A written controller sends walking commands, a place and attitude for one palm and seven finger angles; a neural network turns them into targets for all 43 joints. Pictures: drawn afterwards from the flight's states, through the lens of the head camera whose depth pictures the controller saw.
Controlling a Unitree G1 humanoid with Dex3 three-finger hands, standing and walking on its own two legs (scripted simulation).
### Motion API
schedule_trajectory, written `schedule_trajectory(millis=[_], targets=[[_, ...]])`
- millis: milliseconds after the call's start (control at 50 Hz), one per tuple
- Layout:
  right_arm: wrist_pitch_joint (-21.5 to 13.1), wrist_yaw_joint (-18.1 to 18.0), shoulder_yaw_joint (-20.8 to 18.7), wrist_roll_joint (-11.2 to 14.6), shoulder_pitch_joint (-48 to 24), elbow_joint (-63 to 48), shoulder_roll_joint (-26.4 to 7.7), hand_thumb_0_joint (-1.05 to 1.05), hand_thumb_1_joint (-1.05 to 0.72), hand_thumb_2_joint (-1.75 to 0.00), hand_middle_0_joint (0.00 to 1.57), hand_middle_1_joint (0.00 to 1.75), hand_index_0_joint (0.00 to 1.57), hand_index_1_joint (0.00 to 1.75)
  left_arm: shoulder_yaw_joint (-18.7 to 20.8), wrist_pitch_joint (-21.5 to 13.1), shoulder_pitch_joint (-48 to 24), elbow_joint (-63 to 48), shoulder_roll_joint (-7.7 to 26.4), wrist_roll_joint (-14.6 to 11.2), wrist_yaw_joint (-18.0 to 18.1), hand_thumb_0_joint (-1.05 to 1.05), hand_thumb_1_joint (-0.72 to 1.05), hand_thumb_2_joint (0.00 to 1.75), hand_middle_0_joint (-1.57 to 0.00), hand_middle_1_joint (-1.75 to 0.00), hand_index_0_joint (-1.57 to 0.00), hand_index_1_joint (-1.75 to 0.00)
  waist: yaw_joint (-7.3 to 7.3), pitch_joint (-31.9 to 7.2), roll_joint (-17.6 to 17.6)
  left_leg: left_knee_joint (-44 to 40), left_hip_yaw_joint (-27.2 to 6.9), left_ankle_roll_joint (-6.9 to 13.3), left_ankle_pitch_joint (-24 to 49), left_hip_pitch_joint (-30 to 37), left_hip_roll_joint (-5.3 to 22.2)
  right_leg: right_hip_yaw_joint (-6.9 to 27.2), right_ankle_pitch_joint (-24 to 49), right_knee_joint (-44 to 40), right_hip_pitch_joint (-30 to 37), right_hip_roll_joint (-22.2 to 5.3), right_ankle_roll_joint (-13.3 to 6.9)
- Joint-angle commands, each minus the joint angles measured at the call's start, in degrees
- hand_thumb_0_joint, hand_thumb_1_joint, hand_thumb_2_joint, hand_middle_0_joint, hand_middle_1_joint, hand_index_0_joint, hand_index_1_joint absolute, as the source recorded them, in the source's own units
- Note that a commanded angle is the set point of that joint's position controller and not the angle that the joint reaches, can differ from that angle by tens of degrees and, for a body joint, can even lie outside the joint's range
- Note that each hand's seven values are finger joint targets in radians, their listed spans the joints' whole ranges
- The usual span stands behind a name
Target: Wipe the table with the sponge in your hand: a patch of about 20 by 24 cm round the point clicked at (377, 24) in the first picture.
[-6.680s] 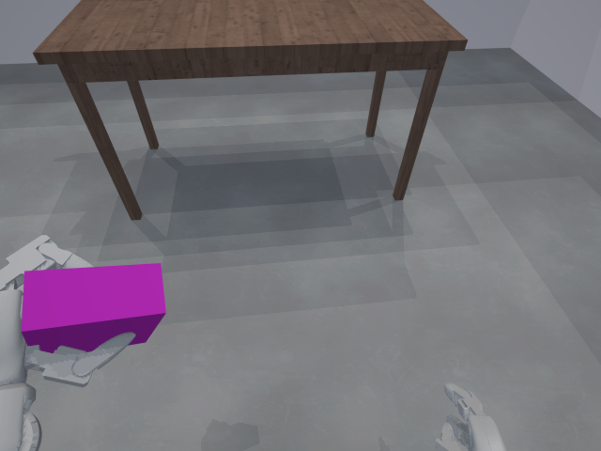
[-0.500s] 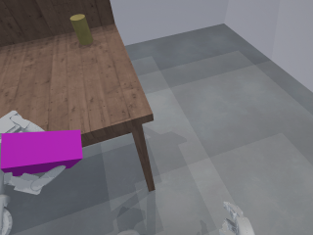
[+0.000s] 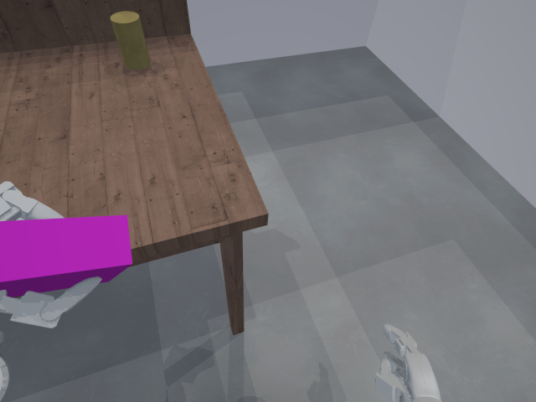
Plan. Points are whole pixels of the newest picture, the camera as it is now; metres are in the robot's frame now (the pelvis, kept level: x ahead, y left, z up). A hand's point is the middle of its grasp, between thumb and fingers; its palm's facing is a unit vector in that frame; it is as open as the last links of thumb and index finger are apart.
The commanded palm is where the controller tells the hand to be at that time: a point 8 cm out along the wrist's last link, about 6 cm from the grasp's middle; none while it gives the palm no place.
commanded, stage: come to a stop and stand still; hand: left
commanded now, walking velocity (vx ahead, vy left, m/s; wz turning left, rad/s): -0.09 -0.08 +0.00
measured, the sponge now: (79, 256) +0.23 +0.23 +0.15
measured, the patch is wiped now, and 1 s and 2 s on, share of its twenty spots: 0.00 0.00 0.00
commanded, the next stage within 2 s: look again from close up in 1.54 s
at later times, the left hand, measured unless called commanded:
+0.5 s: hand (108, 313) +0.18 +0.18 +0.14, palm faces +0.25 -0.90 -0.35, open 9.3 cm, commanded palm +0.13 +0.24 +0.18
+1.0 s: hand (25, 279) +0.20 +0.26 +0.16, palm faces +0.38 -0.84 -0.38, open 9.3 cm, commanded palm +0.14 +0.29 +0.18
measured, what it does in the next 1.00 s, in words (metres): steps on the spot: right foot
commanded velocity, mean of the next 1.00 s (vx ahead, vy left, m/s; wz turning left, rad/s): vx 0.00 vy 0.00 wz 0.00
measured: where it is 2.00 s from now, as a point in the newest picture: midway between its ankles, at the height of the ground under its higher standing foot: outside the picture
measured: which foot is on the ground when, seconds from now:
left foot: down 0.00-1.00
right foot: up 0.00-0.10, down 0.12-1.00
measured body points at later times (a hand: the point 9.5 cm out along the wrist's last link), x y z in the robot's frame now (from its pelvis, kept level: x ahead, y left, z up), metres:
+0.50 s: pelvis -0.04 -0.03 +0.00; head -0.03 -0.01 +0.45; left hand +0.16 +0.23 +0.16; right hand +0.10 -0.30 -0.06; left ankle +0.02 +0.09 -0.74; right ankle +0.01 -0.11 -0.74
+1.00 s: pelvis -0.02 +0.01 +0.01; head -0.01 +0.04 +0.45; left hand +0.17 +0.31 +0.18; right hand +0.14 -0.19 -0.07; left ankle +0.02 +0.09 -0.74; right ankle +0.01 -0.11 -0.74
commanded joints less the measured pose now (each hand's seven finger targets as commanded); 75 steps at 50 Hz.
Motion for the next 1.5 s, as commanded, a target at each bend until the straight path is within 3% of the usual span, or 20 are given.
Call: schedule_trajectory(millis=[0, 80, 120, 140, 160, 180, 200, 240, 300, 380, 400, 500, 580, 680, 760, 860, 1020, 1200, 1360, 1480], targets=[[-4.4, 0.3, -3.0, 0.1, -1.4, -7.4, -9.6, 0.0, -0.9, -0.9, 0.2, 0.3, 0.2, 0.3, 2.2, -3.1, -0.6, -18.5, 6.7, -0.6, 0.3, 0.0, 0.1, 1.3, -1.2, -1.6, -1.2, -1.6, -0.95, -12.3, 17.1, -7.7, -7.7, 4.0, 34.0, 10.7, 13.2, -1.4, 4.0, -6.1, 1.4, 1.4, 0.5], [-4.2, 0.1, -2.0, 0.3, -2.2, -7.4, -9.0, 0.0, -0.9, -0.9, 0.2, 0.3, 0.2, 0.3, 4.2, -2.2, 0.6, -14.5, 7.2, -0.7, 0.6, 0.0, 0.1, 1.3, -1.2, -1.6, -1.2, -1.6, -0.59, -10.7, 13.2, -5.6, -6.6, 2.4, 18.0, 2.5, 12.1, -1.7, 12.7, -18.1, 10.8, 0.7, 0.7], [-3.4, -0.3, -1.8, 0.4, -2.3, -7.7, -8.0, 0.0, -0.9, -0.9, 0.2, 0.3, 0.2, 0.3, 5.4, -2.2, -0.1, -13.0, 8.2, -0.7, 0.7, 0.0, 0.1, 1.3, -1.2, -1.6, -1.2, -1.6, -1.23, -11.5, 6.3, -0.8, -4.1, -0.2, 7.2, -0.9, 8.1, 3.4, 25.5, -21.4, 13.5, -3.4, -0.6], [-6.7, -1.3, -4.6, -4.2, 3.1, -3.4, -10.2, 0.0, -0.9, -0.9, 0.2, 0.3, 0.2, 0.3, 35.6, -5.7, -58.2, -15.3, 51.1, 5.5, -1.0, 0.0, 0.1, 1.3, -1.2, -1.6, -1.2, -1.6, 2.7, -3.4, -6.7, 11.3, 0.2, -1.1, 5.5, -9.7, 2.6, 12.3, 33.8, -27.8, 6.4, -4.2, -1.9], [-7.1, -1.3, -3.1, -1.3, 1.2, -2.3, -4.7, 0.0, -0.9, -0.9, 0.2, 0.3, 0.2, 0.3, 12.9, -2.5, -26.1, 15.7, 15.4, 0.6, -3.6, 0.0, 0.1, 1.3, -1.2, -1.6, -1.2, -1.6, 0.8, -12.3, -10.2, 10.1, -5.6, -0.4, -3.9, -3.7, -4.0, 15.6, 32.9, -25.2, 7.9, -11.1, -8.1], [-6.9, -1.0, -3.7, 0.3, 0.6, -7.0, -7.2, 0.0, -0.9, -0.9, 0.2, 0.3, 0.2, 0.3, 10.4, -3.1, -13.5, 8.3, 11.7, -1.1, -2.8, 0.0, 0.1, 1.3, -1.2, -1.6, -1.2, -1.6, 1.79, -7.7, -7.8, 8.1, -5.1, -0.5, -1.9, -2.5, -2.4, 17.3, 41.7, -26.9, 8.7, -11.1, -4.2], [-7.0, -0.6, -3.2, 1.3, -0.3, -7.0, -6.9, 0.0, -0.9, -0.9, 0.2, 0.3, 0.2, 0.3, 7.9, -2.5, -8.7, 15.6, 6.9, -1.9, -2.8, 0.0, 0.1, 1.3, -1.2, -1.6, -1.2, -1.6, 1.74, -10.9, -4.6, 4.0, -4.8, -0.3, -2.0, -1.6, -0.8, 16.0, 43.8, -23.5, 13.4, -12.3, -5.0], [-6.4, 0.5, -2.3, 0.7, -0.7, -6.5, -8.0, 0.0, -0.9, -0.9, 0.2, 0.3, 0.2, 0.3, 6.1, -3.7, -7.7, 3.7, 8.4, -2.2, -2.9, 0.0, 0.1, 1.3, -1.2, -1.6, -1.2, -1.6, 1.91, -15.6, -3.8, -1.6, -5.0, 0.3, 2.0, 1.1, -2.8, 10.4, 35.6, -21.3, 16.6, -9.5, -2.3], [-7.1, 1.2, -1.9, 1.3, -4.1, -8.0, -8.2, 0.0, -0.9, -0.9, 0.2, 0.3, 0.2, 0.3, -0.9, -3.5, -4.7, -3.7, 3.4, -2.4, -3.4, 0.0, 0.1, 1.3, -1.2, -1.6, -1.2, -1.6, 2.05, -13.0, -5.4, -5.3, -7.4, 1.9, 4.9, 5.0, -1.2, 9.3, 14.7, -24.2, 10.1, -6.1, 0.0], [-7.1, -0.1, -1.6, 0.3, -4.4, -8.6, -9.3, 0.0, -0.9, -0.9, 0.2, 0.3, 0.2, 0.3, 3.4, -3.7, -5.6, -10.6, 9.7, -0.7, -2.2, 0.0, 0.1, 1.3, -1.2, -1.6, -1.2, -1.6, 1.33, -7.5, 0.2, -4.5, -7.7, 2.0, -6.7, 3.1, -2.0, 12.1, -7.8, -31.4, 0.8, -5.3, -1.3], [-6.9, -0.6, -1.6, 0.0, -4.9, -8.5, -9.6, 0.0, -0.9, -0.9, 0.2, 0.3, 0.2, 0.3, 7.0, -4.1, -8.3, -13.9, 13.8, -0.5, -1.6, 0.0, 0.1, 1.3, -1.2, -1.6, -1.2, -1.6, 1.08, -6.4, 2.2, -4.6, -7.6, 1.5, -7.2, 3.8, -2.3, 12.3, -9.8, -31.9, -1.2, -5.1, -2.1], [-7.0, -1.2, -2.0, -0.3, -3.4, -8.2, -10.2, 0.0, -0.9, -0.9, 0.2, 0.3, 0.2, 0.3, 7.3, -4.9, -12.3, -12.9, 12.6, -0.4, -0.8, 0.0, 0.1, 1.3, -1.2, -1.6, -1.2, -1.6, 0.19, -5.1, 11.6, -9.8, -10.7, 1.4, -10.3, 0.6, -1.0, 9.3, -5.2, -28.8, 2.5, -1.0, -2.3], [-7.5, -0.8, -2.3, -0.2, -1.7, -8.3, -10.3, 0.0, -0.9, -0.9, 0.2, 0.3, 0.2, 0.3, 4.8, -4.9, -9.5, -6.9, 9.0, -0.4, -1.5, 0.0, 0.1, 1.3, -1.2, -1.6, -1.2, -1.6, 0.65, -6.6, 7.1, -8.2, -9.2, 1.4, -10.8, -2.4, -2.2, 9.1, -2.4, -29.7, 8.4, -0.5, -1.5], [-7.6, -0.2, -1.7, 0.0, -1.0, -7.7, -10.2, 0.0, -0.9, -0.9, 0.2, 0.3, 0.2, 0.3, 0.2, -3.3, -5.8, -3.5, 5.2, -0.7, -2.9, 0.0, 0.1, 1.3, -1.2, -1.6, -1.2, -1.6, 0.28, -5.6, 0.8, -6.3, -9.0, 0.2, -7.8, 2.1, -3.2, 8.0, -5.5, -32.7, 2.2, -0.9, -1.6], [-7.0, -0.3, -1.2, -0.2, -1.9, -7.9, -10.1, 0.0, -0.9, -0.9, 0.2, 0.3, 0.2, 0.3, 1.3, -2.7, -7.5, -4.7, 6.7, -0.3, -2.8, 0.0, 0.1, 1.3, -1.2, -1.6, -1.2, -1.6, 0.42, -4.6, 2.8, -14.0, -12.9, 0.6, -13.1, -2.4, -1.2, 5.8, -2.6, -29.1, 5.7, 2.1, -0.8], [-7.5, -0.3, -1.0, -0.7, -3.4, -8.6, -9.6, 0.0, -0.9, -0.9, 0.2, 0.3, 0.2, 0.3, 4.1, -4.2, -11.6, -11.1, 9.2, 0.2, -2.3, 0.0, 0.1, 1.3, -1.2, -1.6, -1.2, -1.6, 1.22, -9.6, 11.8, -19.0, -17.2, 2.2, -12.6, -4.5, 2.6, 4.1, 11.5, -19.0, 15.0, 4.0, -1.1], [-8.2, 0.5, -1.2, -0.7, -2.3, -6.9, -9.8, 0.0, -0.9, -0.9, 0.2, 0.3, 0.2, 0.3, 1.4, -4.4, -6.5, -7.0, 5.2, -0.1, -2.9, 0.0, 0.1, 1.3, -1.2, -1.6, -1.2, -1.6, 0.94, -10.5, 4.5, -13.0, -14.1, -0.1, -2.5, 0.2, -0.5, 6.4, 15.1, -25.1, 12.3, 2.1, -2.0], [-6.1, -0.5, -1.4, -0.2, -3.8, -7.4, -10.0, 0.0, -0.9, -0.9, 0.2, 0.3, 0.2, 0.3, 1.4, -3.7, -12.4, -7.6, 7.1, -0.4, -2.6, 0.0, 0.1, 1.3, -1.2, -1.6, -1.2, -1.6, 0.87, -11.9, 7.7, -11.5, -12.9, -1.8, 12.1, 4.9, -1.1, 5.0, 23.7, -23.1, 12.3, 2.2, -1.8], [-4.6, 0.0, -1.8, 0.1, -3.4, -9.3, -9.8, 0.0, -0.9, -0.9, 0.2, 0.3, 0.2, 0.3, 4.3, -4.1, -3.4, -12.7, 8.4, -1.8, -2.3, 0.0, 0.1, 1.3, -1.2, -1.6, -1.2, -1.6, 0.87, -16.9, 8.6, -6.1, -12.3, -3.5, 31.2, 8.0, -0.7, 3.8, 31.6, -20.0, 15.1, 1.8, -2.3], [-3.1, -0.4, -2.1, 0.6, -3.0, -9.1, -10.1, 0.0, -0.9, -0.9, 0.2, 0.3, 0.2, 0.3, 4.4, -3.1, 0.1, -7.4, 7.0, -2.6, -2.3, 0.0, 0.1, 1.3, -1.2, -1.6, -1.2, -1.6, 0.53, -15.1, 5.2, -6.6, -12.3, -3.0, 25.3, 5.0, -0.3, 4.7, 31.8, -20.9, 15.0, 0.8, -2.2]])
